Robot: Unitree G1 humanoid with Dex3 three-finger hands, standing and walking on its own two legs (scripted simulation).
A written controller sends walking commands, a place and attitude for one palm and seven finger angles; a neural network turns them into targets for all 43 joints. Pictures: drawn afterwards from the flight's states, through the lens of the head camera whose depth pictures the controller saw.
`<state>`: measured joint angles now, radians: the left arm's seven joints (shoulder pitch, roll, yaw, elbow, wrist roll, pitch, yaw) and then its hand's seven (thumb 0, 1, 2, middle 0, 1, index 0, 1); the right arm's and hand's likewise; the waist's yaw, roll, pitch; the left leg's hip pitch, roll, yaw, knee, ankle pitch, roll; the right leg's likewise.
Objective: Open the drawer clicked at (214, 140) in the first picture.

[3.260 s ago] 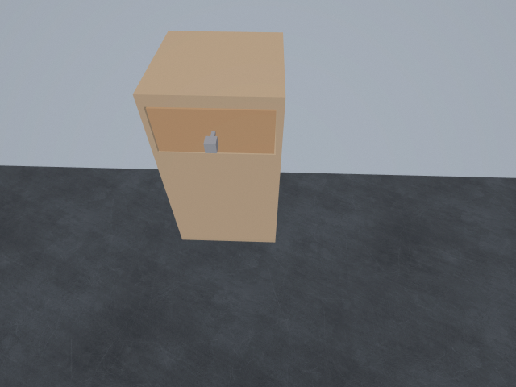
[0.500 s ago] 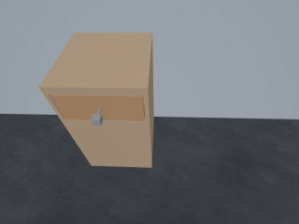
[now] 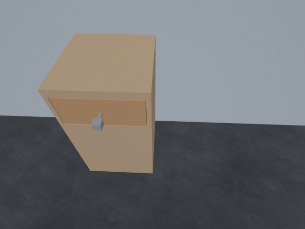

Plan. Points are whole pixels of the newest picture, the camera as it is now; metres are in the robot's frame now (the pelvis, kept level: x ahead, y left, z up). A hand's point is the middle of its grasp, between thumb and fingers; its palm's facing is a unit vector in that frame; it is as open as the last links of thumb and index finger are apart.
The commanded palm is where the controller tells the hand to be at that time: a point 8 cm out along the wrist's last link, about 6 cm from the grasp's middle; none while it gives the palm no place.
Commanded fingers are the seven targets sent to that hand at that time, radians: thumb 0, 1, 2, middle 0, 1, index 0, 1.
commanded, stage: look again from close up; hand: left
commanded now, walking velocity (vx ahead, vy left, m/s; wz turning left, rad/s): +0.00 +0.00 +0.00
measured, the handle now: (98, 120) +0.53 +0.26 -0.14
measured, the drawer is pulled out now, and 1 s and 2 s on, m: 0.00 0.00 0.00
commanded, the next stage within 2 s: raise the hand with hooked fingers in 0.38 s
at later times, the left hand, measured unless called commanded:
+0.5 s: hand out of the picture +0.00 +0.22 -0.18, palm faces +0.00 -0.98 -0.22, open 7.4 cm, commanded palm +0.10 +0.27 -0.07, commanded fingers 0.00 0.85 0.88 -0.20 -0.33 -0.20 -0.33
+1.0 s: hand (60, 224) +0.15 +0.25 -0.07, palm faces +0.00 -0.08 -1.00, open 9.1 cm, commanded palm +0.16 +0.26 +0.00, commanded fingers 0.00 0.27 0.63 -0.25 -0.70 -0.25 -0.70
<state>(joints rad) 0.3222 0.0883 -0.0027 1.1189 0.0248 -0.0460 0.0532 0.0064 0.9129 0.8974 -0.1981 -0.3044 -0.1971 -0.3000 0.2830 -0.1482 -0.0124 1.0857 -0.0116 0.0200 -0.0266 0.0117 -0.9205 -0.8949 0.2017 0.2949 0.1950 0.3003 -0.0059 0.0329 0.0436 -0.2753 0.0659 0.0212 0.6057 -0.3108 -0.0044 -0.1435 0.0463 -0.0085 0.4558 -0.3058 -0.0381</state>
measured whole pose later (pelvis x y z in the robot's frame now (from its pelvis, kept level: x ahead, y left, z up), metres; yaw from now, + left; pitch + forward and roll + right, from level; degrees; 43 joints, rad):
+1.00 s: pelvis -0.03 +0.00 -0.06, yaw +1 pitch +12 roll +1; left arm 0.43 0.37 0.00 0.03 1.10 -0.14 0.49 0.00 0.48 0.72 -0.25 -0.57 -0.25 -0.57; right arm 0.05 -0.27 -0.06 0.51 -0.09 0.06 0.01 0.01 -0.90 -0.90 0.20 0.29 0.19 0.30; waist 0.11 -0.01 -0.14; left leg -0.76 0.03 0.02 0.96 -0.42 -0.02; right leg -0.71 0.00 -0.03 1.01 -0.52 -0.04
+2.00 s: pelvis -0.01 +0.03 -0.01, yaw +1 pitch +3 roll +0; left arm -0.08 0.47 -0.07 0.08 0.95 0.03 0.09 0.00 -0.48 0.30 -0.32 -1.20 -0.32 -1.19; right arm 0.12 -0.22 0.01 0.59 0.00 0.13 -0.01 0.01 -0.90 -0.89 0.20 0.30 0.20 0.30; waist 0.08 0.07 -0.04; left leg -0.35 -0.01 0.03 0.58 -0.28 0.02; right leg -0.28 -0.02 -0.02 0.58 -0.35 0.00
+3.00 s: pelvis -0.01 +0.02 -0.02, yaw +0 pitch +10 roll +0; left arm -0.39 0.46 -0.04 0.57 1.02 -0.11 0.18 0.00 -0.49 0.30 -0.32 -1.21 -0.31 -1.20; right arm 0.23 -0.25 -0.06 0.65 0.01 0.14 -0.03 0.01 -0.90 -0.89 0.20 0.30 0.20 0.30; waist 0.01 0.04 -0.08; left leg -0.55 0.02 0.03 0.69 -0.32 0.01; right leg -0.49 0.00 -0.02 0.70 -0.39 -0.01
